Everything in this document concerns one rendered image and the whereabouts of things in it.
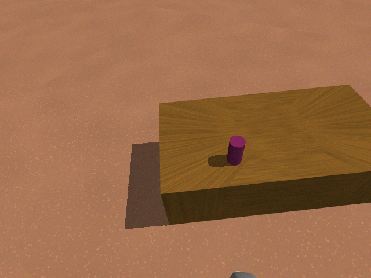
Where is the can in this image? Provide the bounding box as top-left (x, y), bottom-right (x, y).
top-left (227, 136), bottom-right (246, 166)

